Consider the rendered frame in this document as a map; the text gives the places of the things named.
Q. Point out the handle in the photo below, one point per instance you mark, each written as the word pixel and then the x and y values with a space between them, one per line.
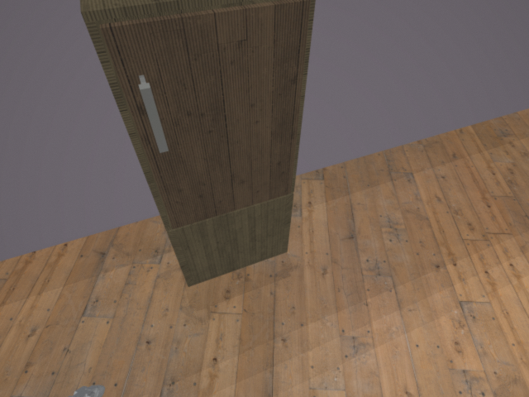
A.
pixel 153 115

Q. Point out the cupboard door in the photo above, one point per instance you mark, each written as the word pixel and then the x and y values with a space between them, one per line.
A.
pixel 227 86

